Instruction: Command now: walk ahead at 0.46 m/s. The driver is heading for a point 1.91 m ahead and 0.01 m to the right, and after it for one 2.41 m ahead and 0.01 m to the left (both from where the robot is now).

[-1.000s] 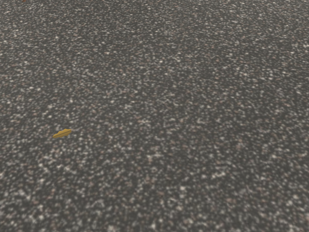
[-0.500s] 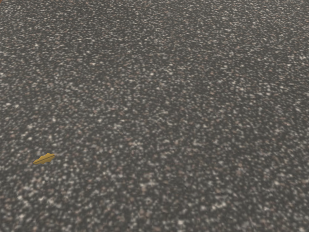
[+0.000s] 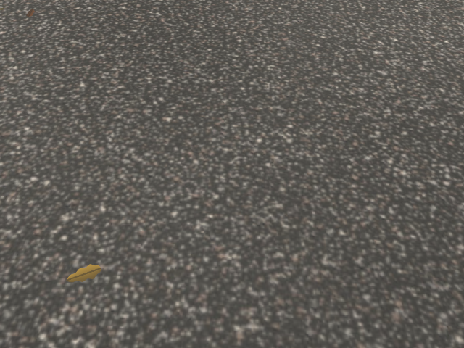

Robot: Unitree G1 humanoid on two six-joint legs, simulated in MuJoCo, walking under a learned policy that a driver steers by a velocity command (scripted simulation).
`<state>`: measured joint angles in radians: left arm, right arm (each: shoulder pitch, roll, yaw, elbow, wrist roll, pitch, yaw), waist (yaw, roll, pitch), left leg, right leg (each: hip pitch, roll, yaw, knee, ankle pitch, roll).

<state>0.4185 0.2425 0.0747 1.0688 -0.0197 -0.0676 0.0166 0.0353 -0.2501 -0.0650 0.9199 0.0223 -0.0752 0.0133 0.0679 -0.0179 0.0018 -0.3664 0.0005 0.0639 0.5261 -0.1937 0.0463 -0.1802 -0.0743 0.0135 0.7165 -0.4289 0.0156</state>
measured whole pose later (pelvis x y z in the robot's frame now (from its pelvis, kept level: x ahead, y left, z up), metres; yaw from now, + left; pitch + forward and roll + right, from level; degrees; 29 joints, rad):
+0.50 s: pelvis +0.26 -0.04 -0.01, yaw +0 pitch +2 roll +1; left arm -0.01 0.24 0.06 0.85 -0.01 -0.10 -0.04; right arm 0.39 -0.26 -0.06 1.05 0.01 -0.06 -0.01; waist -0.06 0.01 0.04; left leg -0.07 0.02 0.00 0.79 -0.48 0.01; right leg -0.51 0.00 -0.06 0.58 -0.11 -0.07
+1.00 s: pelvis +0.55 +0.00 -0.01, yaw +0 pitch +2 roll -2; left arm 0.39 0.26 0.07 1.02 -0.02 -0.06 0.01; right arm 0.00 -0.24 -0.05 0.87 0.02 -0.09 0.04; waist 0.07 0.02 0.01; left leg -0.50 0.05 0.03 0.49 -0.04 0.07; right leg 0.08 0.01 -0.06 0.31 -0.41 0.01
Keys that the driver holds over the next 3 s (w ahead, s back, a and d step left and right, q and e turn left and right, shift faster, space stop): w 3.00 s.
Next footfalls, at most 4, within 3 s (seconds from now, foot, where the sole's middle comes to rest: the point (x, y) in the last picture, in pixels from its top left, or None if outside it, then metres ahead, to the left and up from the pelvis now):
0.46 right None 0.42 -0.14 -0.77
1.00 left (219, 269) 0.72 0.11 -0.77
1.56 right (291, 191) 1.05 -0.12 -0.77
2.10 left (231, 127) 1.36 0.12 -0.77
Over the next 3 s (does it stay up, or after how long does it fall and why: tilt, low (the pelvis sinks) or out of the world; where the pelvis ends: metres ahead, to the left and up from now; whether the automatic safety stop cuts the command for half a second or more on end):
stays up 1.68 -0.04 0.02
